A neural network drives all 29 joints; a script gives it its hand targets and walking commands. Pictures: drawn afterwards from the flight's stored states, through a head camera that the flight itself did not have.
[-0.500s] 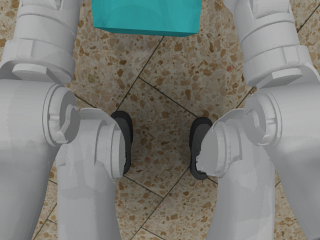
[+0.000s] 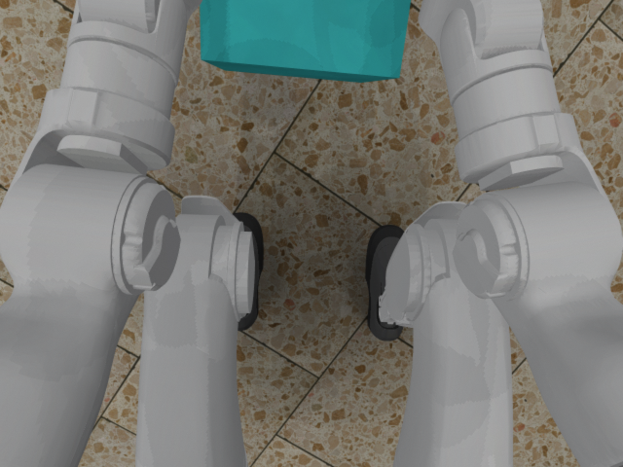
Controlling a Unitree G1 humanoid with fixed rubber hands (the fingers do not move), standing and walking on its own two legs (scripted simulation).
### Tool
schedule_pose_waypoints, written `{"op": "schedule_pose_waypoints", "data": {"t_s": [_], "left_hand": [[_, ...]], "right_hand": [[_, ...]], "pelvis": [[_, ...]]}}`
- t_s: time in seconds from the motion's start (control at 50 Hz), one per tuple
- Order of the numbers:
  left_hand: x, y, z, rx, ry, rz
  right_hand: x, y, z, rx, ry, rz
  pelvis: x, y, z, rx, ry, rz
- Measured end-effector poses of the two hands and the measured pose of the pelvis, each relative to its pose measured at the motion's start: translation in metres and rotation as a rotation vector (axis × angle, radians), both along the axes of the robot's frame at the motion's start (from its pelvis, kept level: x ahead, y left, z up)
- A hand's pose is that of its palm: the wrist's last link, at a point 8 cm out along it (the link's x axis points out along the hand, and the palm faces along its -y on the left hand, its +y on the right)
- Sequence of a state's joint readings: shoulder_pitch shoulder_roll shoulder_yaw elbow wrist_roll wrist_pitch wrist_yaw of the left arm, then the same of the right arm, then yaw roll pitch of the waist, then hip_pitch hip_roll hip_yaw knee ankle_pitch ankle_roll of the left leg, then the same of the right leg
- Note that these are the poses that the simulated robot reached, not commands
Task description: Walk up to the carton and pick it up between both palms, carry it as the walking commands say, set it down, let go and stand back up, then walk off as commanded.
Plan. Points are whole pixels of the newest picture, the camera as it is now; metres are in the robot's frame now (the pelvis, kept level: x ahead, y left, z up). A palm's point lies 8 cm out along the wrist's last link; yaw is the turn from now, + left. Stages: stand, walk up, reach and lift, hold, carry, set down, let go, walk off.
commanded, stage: reach and lift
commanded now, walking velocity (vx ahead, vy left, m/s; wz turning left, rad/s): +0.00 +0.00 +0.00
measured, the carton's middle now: out of the picture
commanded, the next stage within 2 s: none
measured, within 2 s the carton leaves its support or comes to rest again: neither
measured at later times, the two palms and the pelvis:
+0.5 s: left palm out of the picture +0.55 +0.15 -0.03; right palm out of the picture +0.55 -0.10 -0.05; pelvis -0.01 +0.00 +0.04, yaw +0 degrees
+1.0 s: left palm out of the picture +0.53 +0.15 +0.05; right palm out of the picture +0.53 -0.10 +0.03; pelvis -0.02 +0.00 +0.08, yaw +0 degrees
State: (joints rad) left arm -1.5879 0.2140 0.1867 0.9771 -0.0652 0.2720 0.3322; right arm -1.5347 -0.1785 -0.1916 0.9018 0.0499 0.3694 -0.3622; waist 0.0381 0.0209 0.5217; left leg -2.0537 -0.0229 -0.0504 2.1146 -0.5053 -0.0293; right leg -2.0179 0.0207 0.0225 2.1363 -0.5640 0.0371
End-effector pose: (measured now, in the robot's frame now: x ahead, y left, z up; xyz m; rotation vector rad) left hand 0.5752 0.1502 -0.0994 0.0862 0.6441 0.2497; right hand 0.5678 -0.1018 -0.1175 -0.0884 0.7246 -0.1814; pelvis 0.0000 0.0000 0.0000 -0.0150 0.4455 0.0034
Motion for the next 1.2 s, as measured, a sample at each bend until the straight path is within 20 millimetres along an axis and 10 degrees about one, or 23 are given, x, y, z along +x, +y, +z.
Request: {"op": "schedule_pose_waypoints", "data": {"t_s": [1.2], "left_hand": [[-0.052,0.002,0.167,0.025,-0.009,0.008]], "right_hand": [[-0.045,0.003,0.176,-0.003,-0.044,-0.03]], "pelvis": [[-0.023,0.003,0.106,-0.011,-0.162,0.0]]}}
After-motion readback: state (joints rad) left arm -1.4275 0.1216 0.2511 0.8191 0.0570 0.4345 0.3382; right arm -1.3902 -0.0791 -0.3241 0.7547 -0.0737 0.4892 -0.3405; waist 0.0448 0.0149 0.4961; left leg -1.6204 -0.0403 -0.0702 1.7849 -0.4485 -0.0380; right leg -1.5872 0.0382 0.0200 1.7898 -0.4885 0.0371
